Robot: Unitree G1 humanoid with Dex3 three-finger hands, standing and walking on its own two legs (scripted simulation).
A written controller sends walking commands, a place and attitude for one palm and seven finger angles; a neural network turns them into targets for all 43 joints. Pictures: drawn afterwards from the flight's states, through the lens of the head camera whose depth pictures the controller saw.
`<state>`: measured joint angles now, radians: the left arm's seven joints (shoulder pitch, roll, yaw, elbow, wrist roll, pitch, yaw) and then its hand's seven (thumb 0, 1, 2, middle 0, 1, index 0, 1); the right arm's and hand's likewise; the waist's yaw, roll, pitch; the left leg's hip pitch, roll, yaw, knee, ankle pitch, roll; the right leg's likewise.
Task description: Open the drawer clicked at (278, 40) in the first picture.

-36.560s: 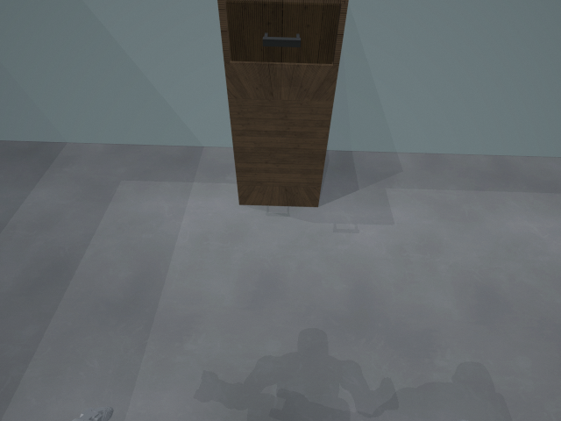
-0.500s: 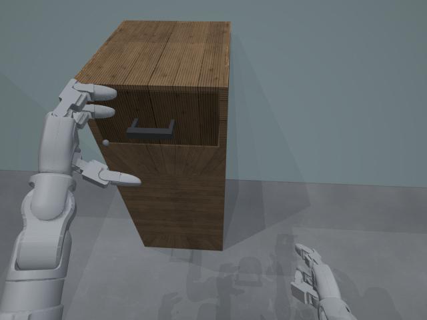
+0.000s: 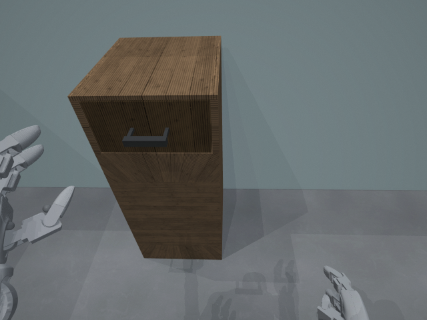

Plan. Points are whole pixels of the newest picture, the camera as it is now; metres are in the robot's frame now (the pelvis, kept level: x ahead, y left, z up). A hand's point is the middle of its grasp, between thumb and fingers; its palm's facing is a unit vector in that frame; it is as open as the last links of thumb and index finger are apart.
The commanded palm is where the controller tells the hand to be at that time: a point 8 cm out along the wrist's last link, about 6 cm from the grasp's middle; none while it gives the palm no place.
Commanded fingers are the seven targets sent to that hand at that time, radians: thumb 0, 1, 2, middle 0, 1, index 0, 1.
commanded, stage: draw the hand back to the body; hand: left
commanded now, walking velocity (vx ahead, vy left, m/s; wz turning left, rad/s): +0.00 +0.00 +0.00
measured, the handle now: (147, 136) +0.56 +0.26 +0.04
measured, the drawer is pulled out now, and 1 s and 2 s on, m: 0.00 0.00 0.00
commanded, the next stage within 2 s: step back with the hand held close in 0.30 s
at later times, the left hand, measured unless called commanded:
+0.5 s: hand (28, 216) +0.17 +0.25 +0.22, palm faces +0.49 -0.77 -0.41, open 7.4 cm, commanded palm +0.11 +0.29 +0.23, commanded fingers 0.00 0.90 0.90 -0.20 -0.30 -0.20 -0.30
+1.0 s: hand out of the picture +0.12 +0.27 +0.22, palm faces +0.49 -0.76 -0.43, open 7.4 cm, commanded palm +0.06 +0.30 +0.23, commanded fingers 0.00 0.90 0.90 -0.20 -0.30 -0.20 -0.30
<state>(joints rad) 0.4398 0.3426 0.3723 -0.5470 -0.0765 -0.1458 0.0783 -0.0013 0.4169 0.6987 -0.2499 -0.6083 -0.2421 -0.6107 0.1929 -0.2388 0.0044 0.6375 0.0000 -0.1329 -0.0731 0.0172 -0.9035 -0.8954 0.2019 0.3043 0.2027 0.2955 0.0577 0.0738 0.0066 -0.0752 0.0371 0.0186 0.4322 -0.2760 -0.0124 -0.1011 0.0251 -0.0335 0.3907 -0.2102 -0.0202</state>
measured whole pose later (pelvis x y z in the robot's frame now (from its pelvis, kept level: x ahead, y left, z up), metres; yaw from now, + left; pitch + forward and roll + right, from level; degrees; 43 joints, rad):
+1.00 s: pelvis -0.07 +0.02 -0.02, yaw +1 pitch +0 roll -2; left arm 0.50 0.42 0.49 -0.66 -0.03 -0.26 0.14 0.01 0.89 0.90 -0.22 -0.30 -0.21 -0.31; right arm 0.22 -0.20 0.02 0.55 0.00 -0.10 -0.06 0.01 -0.90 -0.89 0.21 0.30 0.21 0.30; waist 0.00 0.00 -0.03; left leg -0.39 0.01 0.01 0.65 -0.28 0.02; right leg -0.38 -0.01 -0.04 0.54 -0.17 0.01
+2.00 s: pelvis -0.31 +0.03 -0.01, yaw -1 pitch +1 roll +0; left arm 0.57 0.46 0.50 -0.73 -0.05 -0.18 0.13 0.01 0.89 0.90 -0.22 -0.30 -0.21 -0.31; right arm 0.21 -0.18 0.03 0.61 -0.02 -0.11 -0.05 0.01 -0.90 -0.89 0.21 0.31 0.21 0.30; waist 0.03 -0.03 -0.04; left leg -0.57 -0.02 0.02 0.78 -0.30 -0.02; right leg -0.21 0.00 -0.05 0.49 -0.31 -0.04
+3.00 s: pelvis -0.31 +0.05 -0.01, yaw +0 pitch +1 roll -1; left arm 0.56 0.43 0.47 -0.71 -0.03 -0.23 0.14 0.01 0.89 0.90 -0.22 -0.30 -0.21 -0.31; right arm 0.18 -0.19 0.02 0.56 0.01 -0.11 -0.06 0.01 -0.90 -0.90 0.20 0.30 0.20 0.30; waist -0.02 -0.01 0.01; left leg -0.29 0.04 0.08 0.55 -0.28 0.02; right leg -0.22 -0.01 -0.11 0.48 -0.28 0.00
